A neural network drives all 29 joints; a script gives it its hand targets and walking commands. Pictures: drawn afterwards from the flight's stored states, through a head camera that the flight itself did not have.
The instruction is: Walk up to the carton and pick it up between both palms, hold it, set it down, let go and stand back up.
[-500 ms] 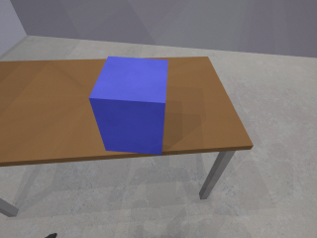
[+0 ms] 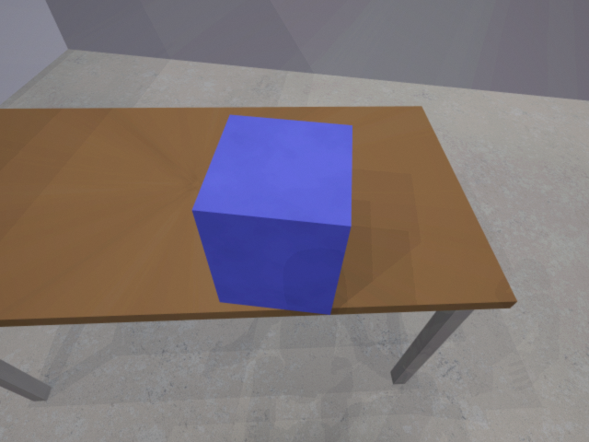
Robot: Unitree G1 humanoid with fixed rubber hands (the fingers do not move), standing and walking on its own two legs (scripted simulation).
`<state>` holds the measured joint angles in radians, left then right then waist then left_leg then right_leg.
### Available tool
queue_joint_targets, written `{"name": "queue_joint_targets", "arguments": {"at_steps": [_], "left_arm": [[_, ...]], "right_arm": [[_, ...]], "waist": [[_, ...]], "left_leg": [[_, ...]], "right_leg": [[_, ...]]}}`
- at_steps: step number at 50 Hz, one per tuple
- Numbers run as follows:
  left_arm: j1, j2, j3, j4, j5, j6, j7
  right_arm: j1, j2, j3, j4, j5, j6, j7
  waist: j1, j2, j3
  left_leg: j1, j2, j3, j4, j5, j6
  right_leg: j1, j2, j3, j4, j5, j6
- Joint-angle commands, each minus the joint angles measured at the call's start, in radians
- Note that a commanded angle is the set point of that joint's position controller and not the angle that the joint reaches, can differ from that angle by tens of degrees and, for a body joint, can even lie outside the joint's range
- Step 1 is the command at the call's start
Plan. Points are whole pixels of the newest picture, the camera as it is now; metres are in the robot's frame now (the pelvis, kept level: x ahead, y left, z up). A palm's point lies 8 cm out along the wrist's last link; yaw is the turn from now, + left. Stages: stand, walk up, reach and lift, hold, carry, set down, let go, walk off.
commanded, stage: walk up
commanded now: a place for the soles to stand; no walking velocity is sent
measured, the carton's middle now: (282, 219) +0.46 +0.03 +0.01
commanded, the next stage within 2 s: reach and lift in 0.76 s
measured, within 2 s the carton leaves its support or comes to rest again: neither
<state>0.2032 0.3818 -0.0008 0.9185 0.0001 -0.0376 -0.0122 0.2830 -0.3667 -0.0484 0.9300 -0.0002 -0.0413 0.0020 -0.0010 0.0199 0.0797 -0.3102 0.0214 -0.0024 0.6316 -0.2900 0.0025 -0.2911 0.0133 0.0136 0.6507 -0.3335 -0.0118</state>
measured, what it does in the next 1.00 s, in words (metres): stands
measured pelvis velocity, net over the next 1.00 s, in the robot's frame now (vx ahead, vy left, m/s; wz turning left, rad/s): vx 0.00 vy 0.00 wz -0.01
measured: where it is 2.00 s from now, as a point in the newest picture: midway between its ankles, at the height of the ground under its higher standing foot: outside the picture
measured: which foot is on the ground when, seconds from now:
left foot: down 0.00-1.00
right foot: down 0.00-1.00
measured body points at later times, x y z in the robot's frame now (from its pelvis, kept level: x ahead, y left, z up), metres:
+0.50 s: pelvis +0.01 +0.00 +0.00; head +0.01 +0.00 +0.45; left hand +0.10 +0.31 -0.11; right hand +0.13 -0.31 -0.11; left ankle +0.03 +0.12 -0.73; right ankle +0.01 -0.13 -0.73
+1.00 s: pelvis +0.00 +0.00 +0.00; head +0.05 +0.00 +0.44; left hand +0.19 +0.27 -0.10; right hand +0.15 -0.31 -0.11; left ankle +0.03 +0.12 -0.73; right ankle +0.01 -0.13 -0.73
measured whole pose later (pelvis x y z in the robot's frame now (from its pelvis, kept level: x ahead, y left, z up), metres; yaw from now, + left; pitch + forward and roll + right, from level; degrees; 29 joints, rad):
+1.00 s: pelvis +0.00 +0.00 +0.00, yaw -1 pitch -2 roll +0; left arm 0.05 0.35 0.00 0.56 0.00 0.34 0.02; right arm 0.02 -0.35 -0.09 1.01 -0.01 -0.18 0.03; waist 0.00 -0.01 0.14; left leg -0.31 0.02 0.01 0.67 -0.32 0.00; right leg -0.29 0.00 0.02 0.66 -0.34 0.01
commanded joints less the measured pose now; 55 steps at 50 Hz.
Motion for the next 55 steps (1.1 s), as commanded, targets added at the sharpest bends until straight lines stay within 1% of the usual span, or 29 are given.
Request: {"name": "queue_joint_targets", "arguments": {"at_steps": [1, 2, 4, 6, 8, 9, 11, 13, 15, 17, 18, 22, 26, 27, 29, 30, 37, 38, 39, 40, 41, 43, 44, 46, 50, 51, 52, 53, 55], "left_arm": [[-0.065, 0.168, 0.054, -0.06, -0.001, 0.0, 0.023], [-0.059, 0.166, 0.053, -0.039, -0.005, -0.001, 0.02], [-0.004, 0.179, 0.059, -0.018, -0.006, -0.013, 0.025], [-0.026, 0.186, 0.055, -0.012, 0.004, -0.016, 0.025], [-0.058, 0.194, 0.054, -0.006, 0.013, -0.018, 0.017], [-0.059, 0.203, 0.051, -0.009, 0.015, -0.017, 0.015], [-0.075, 0.199, 0.051, -0.002, 0.013, -0.017, 0.014], [-0.05, 0.204, 0.053, 0.01, 0.022, -0.021, 0.016], [-0.081, 0.197, 0.052, 0.013, 0.018, -0.021, 0.015], [-0.081, 0.193, 0.058, 0.015, 0.018, -0.019, 0.016], [-0.081, 0.198, 0.053, 0.012, 0.019, -0.023, 0.016], [-0.08, 0.209, 0.051, 0.023, 0.019, -0.025, 0.016], [-0.109, 0.199, 0.052, 0.02, 0.021, -0.023, 0.015], [-0.093, 0.217, 0.054, 0.025, 0.026, -0.024, 0.014], [-0.089, 0.196, 0.048, 0.026, 0.02, -0.026, 0.015], [-0.099, 0.193, 0.044, 0.024, 0.021, -0.022, 0.017], [-0.09, 0.2, 0.052, 0.028, 0.022, -0.024, 0.017], [-0.088, 0.196, 0.061, 0.028, 0.017, -0.026, 0.02], [-0.438, 0.191, 0.067, -0.279, 0.014, 0.139, 0.053], [-0.477, 0.165, 0.067, -0.35, -0.004, 0.242, 0.071], [-0.415, 0.129, 0.055, -0.371, -0.003, 0.309, 0.068], [-0.376, 0.155, 0.07, -0.472, 0.025, 0.363, 0.056], [-0.341, 0.144, 0.058, -0.481, 0.032, 0.383, 0.05], [-0.284, 0.152, 0.105, -0.503, 0.064, 0.403, 0.04], [-0.142, 0.12, 0.155, -0.539, 0.077, 0.375, 0.016], [-0.145, 0.127, 0.159, -0.54, 0.09, 0.372, 0.019], [-0.107, 0.112, 0.179, -0.533, 0.099, 0.369, 0.019], [-0.104, 0.11, 0.175, -0.536, 0.09, 0.362, 0.017], [-0.115, 0.11, 0.197, -0.563, 0.084, 0.348, 0.02]], "right_arm": [[-0.025, -0.258, -0.048, -0.055, -0.028, -0.039, -0.02], [-0.055, -0.262, -0.048, -0.056, -0.025, -0.03, -0.02], [-0.096, -0.243, -0.036, -0.062, -0.015, -0.024, -0.017], [-0.104, -0.219, -0.022, -0.056, -0.014, -0.017, -0.015], [-0.126, -0.222, -0.027, -0.054, -0.015, -0.011, -0.013], [-0.132, -0.219, -0.028, -0.059, -0.014, -0.011, -0.015], [-0.152, -0.222, -0.024, -0.044, -0.019, -0.011, -0.011], [-0.165, -0.218, -0.02, -0.039, -0.014, -0.015, -0.008], [-0.173, -0.228, -0.025, -0.03, -0.018, -0.015, -0.006], [-0.177, -0.231, -0.023, -0.015, -0.018, -0.016, -0.006], [-0.18, -0.221, -0.023, -0.023, -0.021, -0.015, -0.007], [-0.201, -0.221, -0.023, -0.023, -0.016, -0.014, -0.007], [-0.202, -0.211, -0.017, -0.009, -0.017, -0.009, -0.004], [-0.191, -0.213, -0.018, -0.007, -0.017, -0.011, -0.003], [-0.201, -0.225, -0.02, -0.012, -0.026, -0.012, -0.002], [-0.215, -0.228, -0.022, -0.013, -0.026, -0.014, -0.002], [-0.191, -0.216, -0.021, -0.013, -0.018, -0.015, -0.008], [-0.197, -0.219, -0.012, -0.001, -0.025, -0.012, -0.006], [-0.521, -0.028, -0.117, 0.12, -0.134, -0.16, 0.013], [-0.474, -0.074, -0.15, 0.12, -0.157, -0.164, 0.039], [-0.419, -0.09, -0.135, 0.113, -0.144, -0.167, 0.059], [-0.36, -0.131, -0.13, 0.04, -0.092, -0.184, 0.045], [-0.323, -0.126, -0.129, 0.028, -0.083, -0.181, 0.042], [-0.271, -0.121, -0.118, -0.025, -0.06, -0.177, 0.035], [-0.2, -0.118, -0.114, -0.166, -0.011, -0.227, 0.009], [-0.192, -0.111, -0.097, -0.167, -0.011, -0.239, 0.004], [-0.193, -0.106, -0.077, -0.199, 0.004, -0.244, 0.007], [-0.176, -0.092, -0.074, -0.243, 0.006, -0.238, 0.004], [-0.165, -0.068, -0.045, -0.268, 0.023, -0.248, 0.005]], "waist": [[-0.009, 0.061, -0.141], [0.009, 0.076, -0.133], [0.024, 0.154, -0.199], [0.022, 0.131, -0.184], [-0.003, 0.064, -0.159], [-0.009, 0.035, -0.139], [-0.009, 0.054, -0.143], [0.006, 0.023, -0.11], [-0.013, -0.015, -0.102], [-0.001, 0.049, -0.131], [-0.004, -0.002, -0.106], [-0.005, -0.012, -0.143], [-0.002, -0.013, -0.074], [-0.008, -0.05, -0.103], [-0.005, -0.025, -0.143], [-0.005, 0.026, -0.129], [-0.002, -0.035, -0.16], [0.005, 0.006, -0.159], [-0.02, 0.003, -0.006], [-0.053, -0.02, 0.008], [-0.057, -0.051, 0.028], [-0.068, -0.128, -0.055], [-0.058, -0.071, -0.095], [-0.023, -0.035, -0.158], [0.02, -0.114, -0.266], [0.02, -0.095, -0.239], [0.053, -0.11, -0.243], [0.046, -0.132, -0.231], [0.057, -0.087, -0.23]], "left_leg": [[0.216, 0.305, -0.309, -0.213, 0.498, 0.212], [0.223, 0.241, -0.228, -0.18, 0.539, 0.158], [0.167, 0.183, -0.166, -0.134, 0.598, 0.107], [0.072, 0.149, -0.116, -0.129, 0.393, 0.07], [0.035, 0.122, -0.13, -0.164, 0.089, 0.076], [0.04, 0.121, -0.118, -0.167, 0.07, 0.071], [0.05, 0.105, -0.114, -0.182, 0.023, 0.056], [0.038, 0.113, -0.126, -0.184, 0.051, 0.066], [0.067, 0.11, -0.132, -0.193, 0.056, 0.06], [0.087, 0.114, -0.134, -0.207, 0.076, 0.059], [0.087, 0.114, -0.116, -0.209, 0.085, 0.06], [0.12, 0.108, -0.108, -0.17, 0.116, 0.054], [0.079, 0.088, -0.093, -0.214, 0.031, 0.046], [0.108, 0.095, -0.112, -0.211, 0.075, 0.047], [0.125, 0.098, -0.104, -0.19, 0.122, 0.048], [0.118, 0.1, -0.111, -0.2, 0.101, 0.052], [0.128, 0.104, -0.095, -0.191, 0.193, 0.051], [0.123, 0.106, -0.075, -0.188, 0.195, 0.049], [-0.029, -0.001, 0.05, -0.078, -0.127, -0.064], [-0.018, 0.025, 0.035, -0.079, -0.163, -0.051], [0.062, 0.022, 0.036, -0.047, -0.179, -0.036], [0.242, 0.01, 0.045, 0.026, -0.108, -0.027], [0.227, 0.024, 0.051, -0.013, -0.069, -0.027], [0.18, 0.008, 0.084, -0.042, 0.047, -0.016], [0.273, -0.026, 0.072, -0.068, 0.274, -0.019], [0.263, -0.028, 0.069, -0.08, 0.278, -0.025], [0.251, -0.036, 0.073, -0.091, 0.307, -0.016], [0.248, -0.037, 0.082, -0.107, 0.29, -0.012], [0.23, -0.044, 0.081, -0.128, 0.304, -0.022]], "right_leg": [[-0.069, -0.035, 0.023, 0.026, -0.181, 0.002], [-0.035, -0.035, 0.022, -0.075, -0.129, -0.009], [0.095, -0.061, 0.051, -0.096, 0.164, -0.025], [0.15, -0.082, 0.079, -0.114, 0.261, -0.045], [0.095, -0.083, 0.089, -0.108, 0.145, -0.063], [0.083, -0.09, 0.098, -0.13, 0.154, -0.058], [0.057, -0.102, 0.114, -0.161, 0.116, -0.056], [0.054, -0.098, 0.107, -0.173, 0.112, -0.052], [0.023, -0.092, 0.109, -0.18, 0.108, -0.056], [0.044, -0.09, 0.108, -0.171, 0.142, -0.041], [0.029, -0.089, 0.118, -0.19, 0.126, -0.045], [0.038, -0.099, 0.116, -0.197, 0.165, -0.049], [0.005, -0.112, 0.152, -0.231, 0.082, -0.048], [0.017, -0.112, 0.129, -0.221, 0.096, -0.049], [0.036, -0.102, 0.127, -0.219, 0.135, -0.052], [0.013, -0.097, 0.128, -0.218, 0.125, -0.048], [0.076, -0.099, 0.118, -0.178, 0.25, -0.043], [0.082, -0.113, 0.121, -0.187, 0.24, -0.045], [-0.12, -0.019, -0.101, -0.084, -0.106, -0.032], [-0.125, -0.028, -0.088, -0.07, -0.132, -0.043], [-0.167, -0.041, -0.067, -0.09, -0.171, -0.059], [-0.258, -0.057, -0.063, -0.143, -0.123, -0.075], [-0.195, -0.036, -0.079, -0.125, -0.023, -0.054], [-0.036, -0.019, -0.081, -0.106, 0.16, -0.025], [0.143, 0.007, -0.079, -0.132, 0.506, 0.009], [0.158, 0.005, -0.076, -0.144, 0.51, 0.008], [0.199, 0.005, -0.062, -0.145, 0.553, 0.011], [0.206, 0.009, -0.059, -0.152, 0.555, 0.021], [0.223, -0.001, -0.043, -0.162, 0.583, 0.025]]}}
